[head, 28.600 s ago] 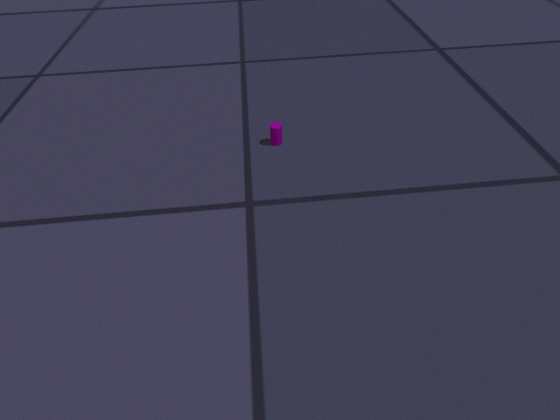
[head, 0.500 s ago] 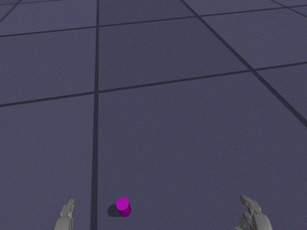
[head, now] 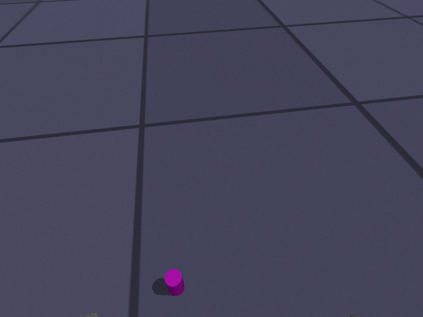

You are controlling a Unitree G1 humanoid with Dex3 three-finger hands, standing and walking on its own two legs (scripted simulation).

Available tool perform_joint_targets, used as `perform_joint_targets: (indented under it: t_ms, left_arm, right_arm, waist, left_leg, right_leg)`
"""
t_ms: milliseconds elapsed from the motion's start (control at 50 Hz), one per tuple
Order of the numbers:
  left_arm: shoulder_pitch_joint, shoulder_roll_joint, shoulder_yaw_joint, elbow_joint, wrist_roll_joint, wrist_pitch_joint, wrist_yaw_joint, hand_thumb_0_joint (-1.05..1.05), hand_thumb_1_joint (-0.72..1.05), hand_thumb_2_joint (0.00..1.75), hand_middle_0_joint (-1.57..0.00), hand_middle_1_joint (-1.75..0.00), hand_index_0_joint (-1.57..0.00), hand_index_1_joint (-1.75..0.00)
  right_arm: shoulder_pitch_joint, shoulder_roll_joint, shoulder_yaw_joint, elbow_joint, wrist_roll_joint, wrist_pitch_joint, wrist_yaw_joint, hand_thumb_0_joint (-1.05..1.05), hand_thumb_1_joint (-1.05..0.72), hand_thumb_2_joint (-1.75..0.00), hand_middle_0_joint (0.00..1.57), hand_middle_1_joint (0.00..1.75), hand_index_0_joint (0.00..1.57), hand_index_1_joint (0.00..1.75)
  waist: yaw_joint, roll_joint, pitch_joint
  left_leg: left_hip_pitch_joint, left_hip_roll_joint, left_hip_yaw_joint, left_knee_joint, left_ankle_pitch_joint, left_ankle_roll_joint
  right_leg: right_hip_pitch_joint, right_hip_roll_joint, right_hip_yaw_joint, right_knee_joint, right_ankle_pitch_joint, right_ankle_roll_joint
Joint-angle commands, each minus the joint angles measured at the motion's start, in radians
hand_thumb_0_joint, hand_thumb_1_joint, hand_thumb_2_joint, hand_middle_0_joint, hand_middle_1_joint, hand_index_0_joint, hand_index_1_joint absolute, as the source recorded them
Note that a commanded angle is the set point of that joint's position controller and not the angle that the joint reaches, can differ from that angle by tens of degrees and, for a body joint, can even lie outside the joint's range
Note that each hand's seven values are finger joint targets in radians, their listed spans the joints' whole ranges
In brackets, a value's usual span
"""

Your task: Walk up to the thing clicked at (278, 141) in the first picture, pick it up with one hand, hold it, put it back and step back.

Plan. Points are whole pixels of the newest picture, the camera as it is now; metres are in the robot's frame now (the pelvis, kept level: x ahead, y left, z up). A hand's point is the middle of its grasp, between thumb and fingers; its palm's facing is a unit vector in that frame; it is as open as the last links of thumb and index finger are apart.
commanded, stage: stand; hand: left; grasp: from the side
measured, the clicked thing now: (175, 282) +0.43 +0.19 -0.68
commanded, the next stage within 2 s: step back in 1.92 s
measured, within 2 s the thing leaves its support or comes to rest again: neither
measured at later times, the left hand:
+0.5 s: hand out of the picture +0.03 +0.26 -0.12, palm faces +0.01 -0.94 -0.35, open 7.4 cm
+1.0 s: hand out of the picture +0.05 +0.25 -0.13, palm faces -0.01 -0.94 -0.34, open 7.4 cm
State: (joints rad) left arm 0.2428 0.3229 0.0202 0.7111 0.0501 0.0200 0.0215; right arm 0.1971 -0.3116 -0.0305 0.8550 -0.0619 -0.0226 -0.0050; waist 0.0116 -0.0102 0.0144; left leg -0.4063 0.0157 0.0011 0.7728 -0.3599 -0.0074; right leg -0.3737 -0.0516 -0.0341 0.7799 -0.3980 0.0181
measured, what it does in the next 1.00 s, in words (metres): stands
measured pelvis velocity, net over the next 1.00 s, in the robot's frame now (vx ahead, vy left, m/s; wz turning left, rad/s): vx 0.00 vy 0.00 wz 0.00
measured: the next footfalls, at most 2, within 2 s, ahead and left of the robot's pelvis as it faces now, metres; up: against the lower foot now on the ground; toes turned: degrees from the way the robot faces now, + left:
none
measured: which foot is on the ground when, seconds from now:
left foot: down 0.00-1.00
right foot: down 0.00-1.00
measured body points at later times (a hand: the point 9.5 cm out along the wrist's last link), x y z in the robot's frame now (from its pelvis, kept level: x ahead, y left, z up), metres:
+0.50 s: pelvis -0.01 +0.01 +0.03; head -0.01 +0.00 +0.48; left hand +0.03 +0.30 -0.10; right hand +0.07 -0.27 -0.11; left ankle +0.03 +0.13 -0.71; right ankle +0.01 -0.13 -0.71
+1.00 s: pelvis +0.00 +0.00 +0.04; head +0.01 +0.00 +0.49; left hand +0.05 +0.30 -0.10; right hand +0.06 -0.29 -0.11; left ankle +0.03 +0.13 -0.71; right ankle +0.01 -0.13 -0.71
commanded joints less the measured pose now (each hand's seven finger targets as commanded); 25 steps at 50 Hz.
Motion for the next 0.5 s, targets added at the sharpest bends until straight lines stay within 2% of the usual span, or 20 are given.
perform_joint_targets:
  t_ms: [0,20,40,100,140,320,480]
  left_arm:
    - [-0.056,0.162,0.048,0.006,-0.006,-0.062,0.011,0.00,0.90,0.90,-0.20,-0.30,-0.20,-0.30]
    - [-0.060,0.170,0.049,0.031,-0.009,-0.062,0.012,0.00,0.90,0.90,-0.20,-0.30,-0.20,-0.30]
    - [-0.058,0.170,0.047,0.055,-0.011,-0.060,0.013,0.00,0.90,0.90,-0.20,-0.30,-0.20,-0.30]
    - [-0.061,0.167,0.038,0.130,-0.016,-0.051,0.011,0.00,0.90,0.90,-0.20,-0.30,-0.20,-0.30]
    - [-0.064,0.174,0.035,0.174,-0.017,-0.052,0.011,0.00,0.90,0.90,-0.20,-0.30,-0.20,-0.30]
    - [-0.076,0.192,0.021,0.313,-0.023,-0.049,0.008,0.00,0.90,0.90,-0.20,-0.30,-0.20,-0.30]
    - [-0.106,0.201,0.017,0.375,-0.020,-0.048,0.007,0.00,0.90,0.90,-0.20,-0.30,-0.20,-0.30]
  right_arm:
    - [-0.061,-0.156,-0.046,-0.045,0.013,-0.020,-0.007,0.00,-0.90,-0.90,0.20,0.30,0.20,0.30]
    - [-0.055,-0.157,-0.045,-0.028,0.015,-0.019,-0.007,0.00,-0.90,-0.90,0.20,0.30,0.20,0.30]
    - [-0.052,-0.162,-0.044,-0.009,0.016,-0.016,-0.009,0.00,-0.90,-0.90,0.20,0.30,0.20,0.30]
    - [-0.069,-0.179,-0.038,0.034,0.018,-0.007,-0.010,0.00,-0.90,-0.90,0.20,0.30,0.20,0.30]
    - [-0.062,-0.184,-0.033,0.064,0.022,-0.006,-0.011,0.00,-0.90,-0.90,0.20,0.30,0.20,0.30]
    - [-0.075,-0.203,-0.024,0.161,0.037,-0.003,-0.016,0.00,-0.90,-0.90,0.20,0.30,0.20,0.30]
    - [-0.093,-0.195,-0.020,0.203,0.040,0.007,-0.012,0.00,-0.90,-0.90,0.20,0.30,0.20,0.30]
  waist:
    - [0.002,0.020,-0.056]
    - [0.001,0.015,-0.063]
    - [0.001,0.029,-0.056]
    - [0.001,0.053,-0.001]
    - [0.000,0.056,-0.020]
    - [0.002,0.032,0.007]
    - [-0.003,-0.003,0.040]
  left_leg:
    - [0.077,0.049,-0.094,-0.223,0.135,0.062]
    - [0.100,0.052,-0.094,-0.231,0.177,0.060]
    - [0.110,0.055,-0.100,-0.257,0.164,0.057]
    - [0.104,0.073,-0.130,-0.356,0.067,0.052]
    - [0.139,0.082,-0.133,-0.382,0.131,0.051]
    - [0.213,0.087,-0.123,-0.461,0.158,0.034]
    - [0.230,0.085,-0.116,-0.482,0.124,0.025]
  right_leg:
    - [0.079,-0.048,0.080,-0.230,0.163,-0.057]
    - [0.097,-0.050,0.078,-0.234,0.194,-0.057]
    - [0.100,-0.049,0.077,-0.257,0.179,-0.055]
    - [0.127,-0.040,0.066,-0.307,0.138,-0.044]
    - [0.179,-0.050,0.067,-0.331,0.196,-0.041]
    - [0.229,-0.068,0.068,-0.433,0.214,-0.028]
    - [0.203,-0.070,0.066,-0.491,0.146,-0.019]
